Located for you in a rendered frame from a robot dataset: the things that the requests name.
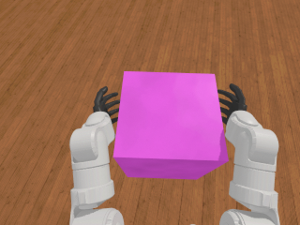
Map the left robot upper arm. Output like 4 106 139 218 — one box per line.
72 208 125 225

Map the right robot upper arm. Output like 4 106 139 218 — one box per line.
219 209 276 225

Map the robot left forearm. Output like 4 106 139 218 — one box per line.
69 112 116 225

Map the robot right forearm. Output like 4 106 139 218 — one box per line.
225 110 280 225

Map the carton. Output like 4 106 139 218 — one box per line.
113 71 229 180

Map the robot left hand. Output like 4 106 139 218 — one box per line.
93 86 120 124

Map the robot right hand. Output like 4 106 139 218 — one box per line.
217 83 248 126

